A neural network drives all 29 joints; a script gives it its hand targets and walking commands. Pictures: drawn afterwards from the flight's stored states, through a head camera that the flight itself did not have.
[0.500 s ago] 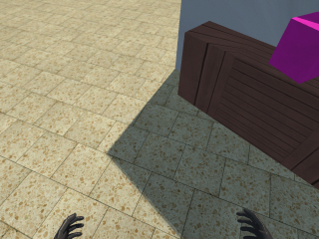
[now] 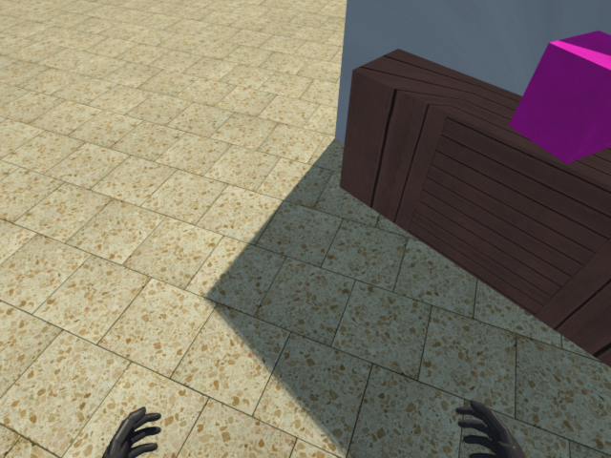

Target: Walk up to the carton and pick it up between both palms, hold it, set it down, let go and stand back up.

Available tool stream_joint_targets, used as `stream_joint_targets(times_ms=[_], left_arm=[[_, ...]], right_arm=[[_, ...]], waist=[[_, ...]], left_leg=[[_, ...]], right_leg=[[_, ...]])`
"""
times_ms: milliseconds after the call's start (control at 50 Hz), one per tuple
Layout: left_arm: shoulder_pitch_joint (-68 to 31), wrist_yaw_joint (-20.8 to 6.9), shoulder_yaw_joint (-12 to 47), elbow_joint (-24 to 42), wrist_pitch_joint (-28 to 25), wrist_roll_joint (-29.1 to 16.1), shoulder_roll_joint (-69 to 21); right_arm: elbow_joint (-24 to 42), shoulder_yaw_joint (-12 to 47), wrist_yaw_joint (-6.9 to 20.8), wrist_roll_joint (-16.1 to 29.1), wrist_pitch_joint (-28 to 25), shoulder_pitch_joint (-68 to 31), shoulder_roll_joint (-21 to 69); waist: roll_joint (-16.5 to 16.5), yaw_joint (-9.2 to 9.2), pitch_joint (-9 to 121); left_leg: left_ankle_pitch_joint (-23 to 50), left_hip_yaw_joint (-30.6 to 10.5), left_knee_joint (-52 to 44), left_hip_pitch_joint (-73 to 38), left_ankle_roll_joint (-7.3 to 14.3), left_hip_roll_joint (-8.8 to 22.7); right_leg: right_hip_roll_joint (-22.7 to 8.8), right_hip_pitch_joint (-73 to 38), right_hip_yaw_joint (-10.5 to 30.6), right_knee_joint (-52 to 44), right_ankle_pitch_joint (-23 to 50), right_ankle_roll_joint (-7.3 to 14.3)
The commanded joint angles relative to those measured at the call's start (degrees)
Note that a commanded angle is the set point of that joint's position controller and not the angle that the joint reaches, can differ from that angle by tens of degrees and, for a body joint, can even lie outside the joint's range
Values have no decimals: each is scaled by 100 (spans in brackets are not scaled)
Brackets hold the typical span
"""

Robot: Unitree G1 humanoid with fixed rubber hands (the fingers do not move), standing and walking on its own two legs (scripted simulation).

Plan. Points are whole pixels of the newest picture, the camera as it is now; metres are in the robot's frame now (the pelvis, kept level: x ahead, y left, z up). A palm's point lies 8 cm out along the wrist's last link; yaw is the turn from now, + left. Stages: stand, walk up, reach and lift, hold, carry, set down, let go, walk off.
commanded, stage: stand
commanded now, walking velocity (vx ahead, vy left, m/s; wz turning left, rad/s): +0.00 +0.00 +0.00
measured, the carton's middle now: (582, 97) +1.00 -0.78 -0.03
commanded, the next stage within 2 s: none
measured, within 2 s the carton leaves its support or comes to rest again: neither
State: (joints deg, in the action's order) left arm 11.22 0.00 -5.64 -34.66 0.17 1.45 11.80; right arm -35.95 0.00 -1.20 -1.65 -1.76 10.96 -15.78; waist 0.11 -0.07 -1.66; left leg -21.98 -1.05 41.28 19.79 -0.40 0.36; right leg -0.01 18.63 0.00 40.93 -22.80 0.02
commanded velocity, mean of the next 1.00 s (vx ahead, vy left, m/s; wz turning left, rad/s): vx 0.00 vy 0.00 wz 0.00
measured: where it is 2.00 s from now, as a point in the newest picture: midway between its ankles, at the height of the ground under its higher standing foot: outside the picture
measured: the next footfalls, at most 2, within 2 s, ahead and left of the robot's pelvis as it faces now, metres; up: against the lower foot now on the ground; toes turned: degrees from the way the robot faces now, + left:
none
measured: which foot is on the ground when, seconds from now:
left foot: down 0.00-1.00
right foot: down 0.00-1.00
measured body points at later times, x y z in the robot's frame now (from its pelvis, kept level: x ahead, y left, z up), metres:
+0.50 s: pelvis -0.03 +0.00 +0.00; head -0.03 +0.00 +0.45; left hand +0.13 +0.25 -0.09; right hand +0.13 -0.26 -0.09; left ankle +0.00 +0.13 -0.72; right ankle -0.01 -0.12 -0.72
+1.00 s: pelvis -0.03 +0.00 +0.00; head -0.03 +0.00 +0.45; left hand +0.13 +0.25 -0.09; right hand +0.12 -0.26 -0.09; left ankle +0.00 +0.13 -0.72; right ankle -0.01 -0.12 -0.72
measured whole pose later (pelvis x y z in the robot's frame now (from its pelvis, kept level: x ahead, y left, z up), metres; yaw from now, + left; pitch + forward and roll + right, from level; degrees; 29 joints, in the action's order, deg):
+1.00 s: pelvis -0.03 +0.00 +0.00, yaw +0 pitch -2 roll +0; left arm 11.5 0.0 -5.8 -36.0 -0.3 1.2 12.2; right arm -38.3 0.0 0.0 -1.7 -2.1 11.8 -16.3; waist 0.1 -0.1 -1.7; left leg -19.0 -1.0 40.3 19.3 -0.4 0.4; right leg 0.0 18.6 0.0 40.9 -20.3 0.3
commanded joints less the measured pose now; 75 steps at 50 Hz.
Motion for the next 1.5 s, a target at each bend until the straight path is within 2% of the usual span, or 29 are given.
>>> stream_joint_targets(times_ms=[0, 40, 140, 240, 260, 320, 400, 420, 500, 520, 580, 660, 760, 820, 860, 880, 900, 920, 940, 1000, 1040, 1060, 1080, 1120, 1300, 1340, 1400, 1440, 1480], left_arm=[[-487, 2, -346, -5, -291, 4, 1610], [-431, 6, -340, 31, -308, 41, 1556], [-378, -24, -247, -59, -338, -4, 1435], [-285, -15, -270, -70, -328, -25, 1519], [-261, 34, -316, -93, -371, 4, 1563], [-367, -1, -315, -42, -338, -36, 1701], [-314, -7, -311, -95, -349, -33, 1574], [-515, 38, -257, -85, -389, 26, 1605], [-445, -3, -311, -98, -355, 18, 1653], [-373, -14, -250, -44, -382, -57, 1642], [-282, 0, -245, -51, -356, -54, 1540], [-221, -57, -213, -148, -389, -6, 1507], [-325, -36, -296, -178, -399, -50, 1631], [-274, -2, -266, -74, -378, -55, 1607], [-356, 36, -293, -160, -452, -61, 1628], [-523, 14, -278, -102, -410, 21, 1682], [-460, 9, -294, -175, -372, -29, 1694], [-516, -21, -300, -106, -379, -52, 1596], [-394, -4, -322, -136, -387, -20, 1669], [-416, -23, -223, -242, -372, -22, 1560], [-378, -13, -291, -254, -421, -35, 1682], [-370, -8, -214, -170, -425, -12, 1605], [-401, 38, -263, -226, -413, -46, 1780], [-415, -7, -235, -132, -417, -44, 1593], [-417, 38, -214, -215, -430, -59, 1572], [-358, 26, -193, -246, -378, -93, 1596], [-616, -1, -240, -248, -396, -83, 1659], [-515, -5, -243, -215, -393, -85, 1678], [-606, -6, -236, -285, -415, 18, 1714]], right_arm=[[179, -471, -31, -23, -282, -389, -1301], [181, -434, -23, 34, -330, -291, -1291], [163, -507, -4, -56, -266, -477, -1365], [118, -494, 22, -2, -331, -282, -1354], [65, -488, 43, -44, -288, -303, -1362], [50, -451, 41, -37, -336, -201, -1362], [46, -530, 10, -10, -300, -224, -1465], [20, -520, 16, -19, -290, -379, -1441], [20, -512, 72, -43, -255, -339, -1440], [24, -506, 70, 9, -279, -134, -1457], [39, -452, 92, -55, -326, -367, -1276], [-16, -442, 71, 8, -289, -236, -1266], [-56, -473, 84, -8, -273, -230, -1429], [-55, -508, 70, 5, -330, -249, -1505], [-28, -451, 78, -1, -293, -279, -1335], [-43, -496, 99, 5, -245, -506, -1415], [7, -496, 59, -6, -238, -166, -1339], [-28, -468, 44, -45, -244, -307, -1522], [35, -499, 87, -27, -253, -428, -1548], [-1, -471, 120, 30, -284, -421, -1347], [-38, -487, 77, 58, -221, -323, -1377], [6, -497, 61, -22, -252, -404, -1463], [-152, -488, 69, -11, -241, -155, -1494], [-48, -442, 55, -16, -296, -425, -1291], [-146, -429, 50, 23, -277, -275, -1366], [-66, -419, 69, 19, -309, -373, -1364], [-230, -442, 88, -31, -304, -283, -1385], [-131, -453, 84, -11, -304, -387, -1399], [-199, -421, 98, 23, -228, -215, -1241]], waist=[[-299, 60, 713], [-57, -10, 433], [-187, 161, 384], [-34, -42, 333], [-16, 78, 242], [-291, -87, 536], [-237, 20, 308], [92, 2, 119], [273, 1, 198], [-13, -118, 210], [-43, 111, -22], [-91, 69, 279], [409, 23, 354], [-216, 40, 154], [-137, 66, 428], [278, 76, 135], [63, -82, 342], [-174, 28, 225], [133, 201, 314], [-3, -16, 334], [365, -17, 181], [-102, 139, 294], [158, -38, 252], [-184, 103, 175], [228, 37, 442], [-132, 21, 247], [325, -41, 122], [-22, -5, 200], [408, -53, 217]], left_leg=[[1733, -563, -846, -704, 514, 565], [1430, -692, -949, -342, 511, 648], [1075, -532, -909, -172, 451, 448], [1068, -429, -1000, -333, 376, 459], [1289, -417, -1020, -347, 357, 447], [1045, -462, -900, -367, 415, 441], [621, -696, -1050, -88, 465, 450], [711, -610, -1137, 21, 410, 450], [463, -342, -921, -297, 373, 294], [409, -466, -968, -368, 409, 373], [-28, -661, -1127, 52, 497, 411], [517, -669, -1006, -106, 432, 475], [807, -484, -1041, -250, 406, 412], [841, -534, -959, -170, 479, 429], [848, -653, -980, -209, 475, 414], [671, -429, -1049, -214, 393, 391], [692, -470, -986, -376, 479, 392], [859, -549, -952, -201, 491, 480], [1011, -612, -1075, -186, 468, 507], [679, -507, -1090, -210, 452, 473], [837, -577, -1117, -237, 419, 429], [887, -528, -951, -184, 453, 397], [694, -480, -1127, -277, 431, 377], [897, -574, -1098, -101, 483, 478], [1227, -521, -929, -349, 436, 382], [942, -572, -1009, -375, 479, 435], [827, -655, -1094, -220, 466, 413], [839, -482, -990, -288, 471, 429], [655, -514, -1065, -241, 451, 426]], right_leg=[[-336, -41, 419, -216, 1633, 432], [-322, -101, 434, -469, 1478, 441], [-432, -201, 523, -670, 1088, 499], [-462, -13, 568, -817, 1302, 499], [-415, -101, 523, -826, 1362, 437], [-518, 21, 728, -797, 1101, 544], [-350, -58, 517, -810, 755, 476], [-413, -46, 638, -954, 817, 502], [-629, 171, 888, -1295, 230, 557], [-634, 246, 942, -1236, 124, 569], [-426, 243, 719, -1106, -14, 512], [-516, -67, 783, -1024, 705, 503], [-478, -95, 661, -1096, 878, 475], [-503, -120, 807, -1077, 1099, 532], [-454, -182, 734, -890, 993, 479], [-450, 99, 653, -1025, 806, 462], [-503, 99, 838, -964, 826, 493], [-398, 72, 713, -867, 1001, 433], [-329, -122, 486, -857, 903, 432], [-503, -26, 729, -1102, 829, 508], [-495, -45, 705, -1234, 742, 491], [-582, -228, 760, -1200, 820, 461], [-527, -107, 733, -1016, 929, 470], [-511, -116, 646, -858, 1180, 482], [-581, -296, 829, -1051, 1360, 492], [-478, 33, 859, -1106, 957, 473], [-450, 40, 606, -1047, 721, 430], [-544, 50, 877, -1282, 685, 480], [-526, -21, 783, -1206, 600, 450]])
